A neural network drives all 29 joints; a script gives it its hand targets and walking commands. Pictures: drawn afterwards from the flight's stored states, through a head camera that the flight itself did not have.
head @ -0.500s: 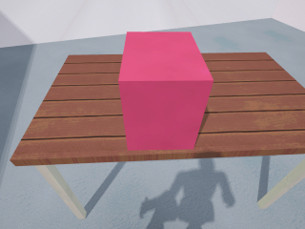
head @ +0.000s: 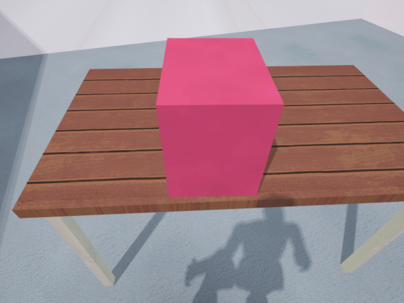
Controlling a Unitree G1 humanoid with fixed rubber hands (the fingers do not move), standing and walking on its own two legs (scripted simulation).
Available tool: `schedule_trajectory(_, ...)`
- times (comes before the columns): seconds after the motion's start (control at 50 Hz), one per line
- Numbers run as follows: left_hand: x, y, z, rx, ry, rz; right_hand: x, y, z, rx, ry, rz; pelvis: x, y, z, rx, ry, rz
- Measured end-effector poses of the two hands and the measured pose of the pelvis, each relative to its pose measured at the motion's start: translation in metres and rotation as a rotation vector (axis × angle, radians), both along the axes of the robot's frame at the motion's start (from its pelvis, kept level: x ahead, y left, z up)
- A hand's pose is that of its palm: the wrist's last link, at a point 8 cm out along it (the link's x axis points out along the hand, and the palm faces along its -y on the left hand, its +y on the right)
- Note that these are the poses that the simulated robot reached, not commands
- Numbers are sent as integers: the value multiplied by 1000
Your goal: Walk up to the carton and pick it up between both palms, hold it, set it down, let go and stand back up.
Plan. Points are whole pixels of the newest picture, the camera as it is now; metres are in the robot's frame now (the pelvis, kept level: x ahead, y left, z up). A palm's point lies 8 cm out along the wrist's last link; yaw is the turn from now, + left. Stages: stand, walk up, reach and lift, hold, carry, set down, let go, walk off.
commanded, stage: stand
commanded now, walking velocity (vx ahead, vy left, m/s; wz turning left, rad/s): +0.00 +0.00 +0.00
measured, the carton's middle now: (211, 116) +0.55 +0.00 +0.09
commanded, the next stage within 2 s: none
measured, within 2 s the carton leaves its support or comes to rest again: neither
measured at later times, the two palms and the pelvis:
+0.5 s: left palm out of the picture +0.04 +0.27 -0.13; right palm out of the picture +0.08 -0.28 -0.10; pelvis +0.00 +0.00 +0.00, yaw +0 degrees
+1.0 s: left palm out of the picture +0.04 +0.27 -0.13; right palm out of the picture +0.09 -0.28 -0.10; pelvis +0.00 +0.00 +0.00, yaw +0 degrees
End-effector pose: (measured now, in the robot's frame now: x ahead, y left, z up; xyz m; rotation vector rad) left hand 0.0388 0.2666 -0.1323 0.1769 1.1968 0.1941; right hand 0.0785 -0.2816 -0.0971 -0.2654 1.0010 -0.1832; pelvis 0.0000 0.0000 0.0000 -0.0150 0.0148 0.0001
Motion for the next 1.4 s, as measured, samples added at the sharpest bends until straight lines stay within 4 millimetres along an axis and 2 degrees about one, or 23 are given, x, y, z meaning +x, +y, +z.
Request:
schedule_trajectory(0.7, -4, 1, 0, 3, 27, 1, 7, 1, -1, 2, 10, 5, 0, 0, 0, 0, 0, 0)
schedule_trajectory(1.4, 1, 1, 0, 6, 32, 0, 17, 1, -1, 3, 12, 8, 5, 0, 0, 0, 7, 0)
